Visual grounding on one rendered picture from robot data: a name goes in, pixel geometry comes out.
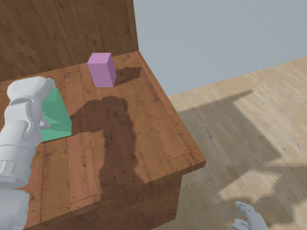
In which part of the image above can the right robot hand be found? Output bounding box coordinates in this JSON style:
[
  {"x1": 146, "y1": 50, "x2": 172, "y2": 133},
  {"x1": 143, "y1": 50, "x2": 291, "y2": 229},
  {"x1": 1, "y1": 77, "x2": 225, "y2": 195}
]
[{"x1": 231, "y1": 201, "x2": 269, "y2": 230}]

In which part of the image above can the robot left upper arm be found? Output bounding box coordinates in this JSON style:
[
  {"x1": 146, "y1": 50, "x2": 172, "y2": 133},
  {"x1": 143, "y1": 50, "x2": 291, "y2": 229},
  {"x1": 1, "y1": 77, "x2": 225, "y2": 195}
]
[{"x1": 0, "y1": 189, "x2": 30, "y2": 230}]

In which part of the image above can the sponge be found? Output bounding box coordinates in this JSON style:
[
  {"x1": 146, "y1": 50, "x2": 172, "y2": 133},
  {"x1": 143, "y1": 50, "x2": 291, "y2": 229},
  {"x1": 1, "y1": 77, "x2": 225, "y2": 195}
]
[{"x1": 40, "y1": 88, "x2": 72, "y2": 142}]

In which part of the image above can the robot left forearm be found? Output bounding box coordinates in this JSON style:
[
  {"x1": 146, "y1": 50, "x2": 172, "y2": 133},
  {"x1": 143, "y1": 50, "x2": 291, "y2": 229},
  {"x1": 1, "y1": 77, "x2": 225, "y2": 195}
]
[{"x1": 0, "y1": 95, "x2": 43, "y2": 190}]

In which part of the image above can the left robot hand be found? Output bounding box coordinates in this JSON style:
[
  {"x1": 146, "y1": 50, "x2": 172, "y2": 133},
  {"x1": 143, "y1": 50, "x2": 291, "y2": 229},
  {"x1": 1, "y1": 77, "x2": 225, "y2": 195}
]
[{"x1": 7, "y1": 76, "x2": 56, "y2": 129}]

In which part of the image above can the table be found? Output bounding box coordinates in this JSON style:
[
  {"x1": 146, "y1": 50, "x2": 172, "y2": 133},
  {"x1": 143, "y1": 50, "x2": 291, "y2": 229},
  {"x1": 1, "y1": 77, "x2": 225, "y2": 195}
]
[{"x1": 0, "y1": 0, "x2": 207, "y2": 230}]

